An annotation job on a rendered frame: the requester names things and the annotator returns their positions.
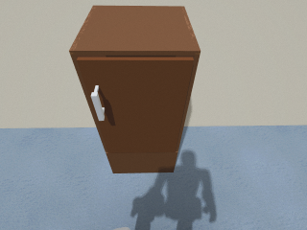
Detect handle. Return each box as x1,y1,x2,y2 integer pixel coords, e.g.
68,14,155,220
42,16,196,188
90,85,105,121

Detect cupboard door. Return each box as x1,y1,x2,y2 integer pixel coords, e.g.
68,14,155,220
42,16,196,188
77,57,194,153

